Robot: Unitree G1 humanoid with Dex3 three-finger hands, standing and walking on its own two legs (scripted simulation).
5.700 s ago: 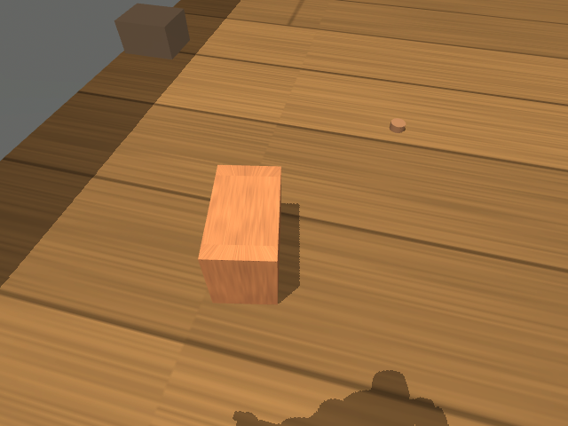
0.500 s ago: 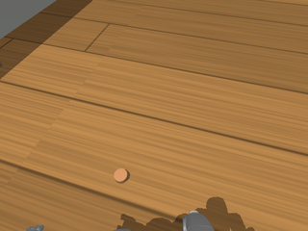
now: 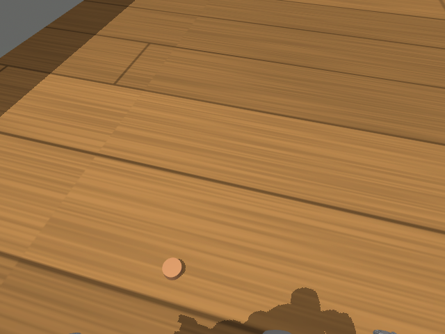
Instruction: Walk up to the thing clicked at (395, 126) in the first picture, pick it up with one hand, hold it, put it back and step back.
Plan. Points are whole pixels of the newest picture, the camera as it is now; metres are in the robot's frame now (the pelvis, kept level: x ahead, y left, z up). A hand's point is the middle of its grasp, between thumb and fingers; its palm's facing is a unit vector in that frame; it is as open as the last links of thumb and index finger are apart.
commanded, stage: walk up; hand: left
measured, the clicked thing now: (172, 268) +0.47 +0.21 -0.74
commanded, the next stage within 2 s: stand in 1.12 s
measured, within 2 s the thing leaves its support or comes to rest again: neither
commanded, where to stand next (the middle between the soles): +0.07 -0.01 m, yaw -2 degrees
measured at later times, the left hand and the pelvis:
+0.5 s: hand out of the picture +0.12 +0.24 -0.14, palm faces -0.05 -0.94 -0.33, open 7.4 cm; pelvis +0.02 +0.00 +0.02, yaw -2 degrees
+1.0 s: hand out of the picture +0.11 +0.23 -0.14, palm faces -0.08 -0.94 -0.34, open 7.4 cm; pelvis +0.02 -0.01 +0.02, yaw -3 degrees
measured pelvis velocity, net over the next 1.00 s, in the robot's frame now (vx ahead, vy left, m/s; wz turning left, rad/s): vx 0.02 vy -0.01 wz -0.05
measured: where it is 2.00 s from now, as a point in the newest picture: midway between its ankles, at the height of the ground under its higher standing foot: outside the picture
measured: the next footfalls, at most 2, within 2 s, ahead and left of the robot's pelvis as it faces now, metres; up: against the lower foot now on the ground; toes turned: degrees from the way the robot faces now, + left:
none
